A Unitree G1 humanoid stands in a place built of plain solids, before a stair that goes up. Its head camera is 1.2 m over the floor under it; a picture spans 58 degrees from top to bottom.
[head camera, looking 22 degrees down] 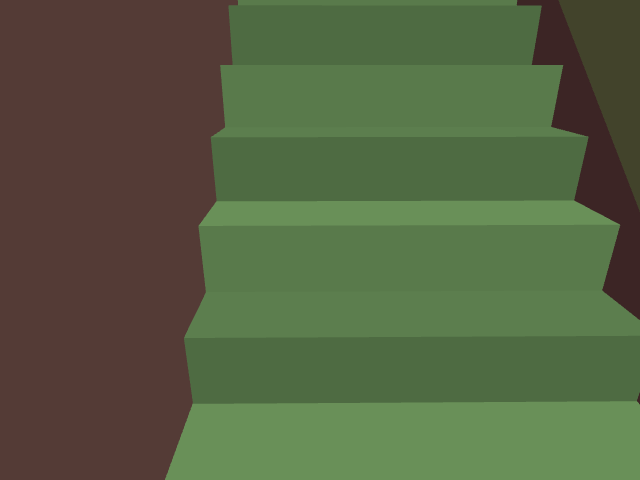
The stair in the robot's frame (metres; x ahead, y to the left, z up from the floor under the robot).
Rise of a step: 0.20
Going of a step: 0.22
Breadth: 1.14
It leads straight ahead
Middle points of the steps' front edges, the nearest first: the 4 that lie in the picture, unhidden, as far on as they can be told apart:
0.87 -0.24 0.60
1.09 -0.24 0.80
1.32 -0.24 1.00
1.54 -0.24 1.20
